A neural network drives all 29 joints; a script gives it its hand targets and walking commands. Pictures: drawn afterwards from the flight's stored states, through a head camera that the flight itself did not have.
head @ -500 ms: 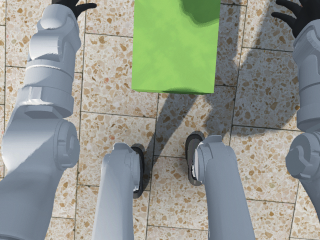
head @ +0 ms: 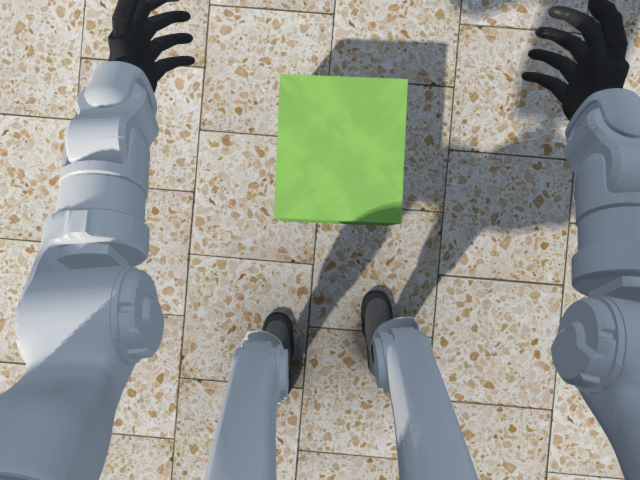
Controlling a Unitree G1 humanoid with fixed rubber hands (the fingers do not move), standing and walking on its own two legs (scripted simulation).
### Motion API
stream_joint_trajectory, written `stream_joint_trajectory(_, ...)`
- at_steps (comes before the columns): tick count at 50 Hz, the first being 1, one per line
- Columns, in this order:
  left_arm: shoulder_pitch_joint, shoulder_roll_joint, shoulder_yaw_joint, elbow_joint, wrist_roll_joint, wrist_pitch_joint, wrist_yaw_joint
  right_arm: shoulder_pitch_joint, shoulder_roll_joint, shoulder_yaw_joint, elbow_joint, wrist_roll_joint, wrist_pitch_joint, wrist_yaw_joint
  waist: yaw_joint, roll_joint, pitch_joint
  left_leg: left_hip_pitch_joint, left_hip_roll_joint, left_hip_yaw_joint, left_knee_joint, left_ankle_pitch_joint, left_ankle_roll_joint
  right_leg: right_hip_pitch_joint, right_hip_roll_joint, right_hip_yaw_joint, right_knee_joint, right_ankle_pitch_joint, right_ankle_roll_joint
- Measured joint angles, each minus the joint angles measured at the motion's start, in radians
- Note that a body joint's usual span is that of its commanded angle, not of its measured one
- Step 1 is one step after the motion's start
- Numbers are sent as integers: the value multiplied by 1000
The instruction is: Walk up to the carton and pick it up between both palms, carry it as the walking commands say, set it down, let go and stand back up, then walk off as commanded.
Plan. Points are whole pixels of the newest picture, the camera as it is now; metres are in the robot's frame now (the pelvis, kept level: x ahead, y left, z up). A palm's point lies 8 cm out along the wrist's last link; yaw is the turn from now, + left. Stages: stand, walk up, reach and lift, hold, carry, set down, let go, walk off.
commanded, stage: set down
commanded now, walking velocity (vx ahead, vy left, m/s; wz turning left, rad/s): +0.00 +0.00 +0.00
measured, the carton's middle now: (339, 157) +0.55 -0.05 -0.55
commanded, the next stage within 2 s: let go in 0.12 s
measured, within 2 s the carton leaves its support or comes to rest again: neither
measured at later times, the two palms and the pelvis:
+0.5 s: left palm (103, 151) +0.46 +0.18 -0.04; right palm out of the picture +0.42 -0.28 -0.03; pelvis +0.04 -0.01 +0.07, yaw +0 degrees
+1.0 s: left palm out of the picture +0.29 +0.23 +0.06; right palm out of the picture +0.26 -0.23 +0.07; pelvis +0.09 +0.01 +0.14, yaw -1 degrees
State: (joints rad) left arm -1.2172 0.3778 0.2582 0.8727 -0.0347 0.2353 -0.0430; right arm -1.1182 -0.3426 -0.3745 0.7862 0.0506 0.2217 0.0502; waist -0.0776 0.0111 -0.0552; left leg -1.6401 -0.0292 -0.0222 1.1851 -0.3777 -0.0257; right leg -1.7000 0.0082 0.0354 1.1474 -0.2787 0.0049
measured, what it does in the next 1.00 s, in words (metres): rises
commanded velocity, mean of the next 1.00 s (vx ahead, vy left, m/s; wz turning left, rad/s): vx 0.00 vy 0.00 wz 0.00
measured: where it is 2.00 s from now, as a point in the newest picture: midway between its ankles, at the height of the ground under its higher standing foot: (328, 359)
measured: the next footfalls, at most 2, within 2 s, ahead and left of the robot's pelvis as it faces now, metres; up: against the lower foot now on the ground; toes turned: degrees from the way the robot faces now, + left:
none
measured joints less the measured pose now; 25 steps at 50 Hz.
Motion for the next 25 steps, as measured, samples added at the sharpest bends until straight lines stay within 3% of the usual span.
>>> stream_joint_trajectory(8, 16, -26, 46, 61, 60, -35, -23, 21, 32, -27, 38, -64, -30, 10, 0, 4, 10, 139, 2, -6, -160, 53, -1, 141, 0, -1, -156, 47, -2)
stream_joint_trajectory(13, 50, -55, 71, 44, 110, -48, -12, 52, 58, -38, 33, -117, -48, 17, -3, 3, 17, 175, 0, -12, -198, 61, -4, 177, -2, -5, -189, 51, -5)
stream_joint_trajectory(17, 152, -89, 60, -42, 130, -47, 17, 144, 67, -8, -27, -128, -55, 32, 1, -1, 16, 213, -1, -17, -231, 66, -7, 213, -3, -8, -217, 51, -9)
stream_joint_trajectory(25, 561, -162, -30, -285, 109, -66, 51, 520, 57, 100, -198, -75, -76, 72, 17, -19, -2, 420, 0, -24, -355, 77, -10, 412, -2, -7, -317, 48, -16)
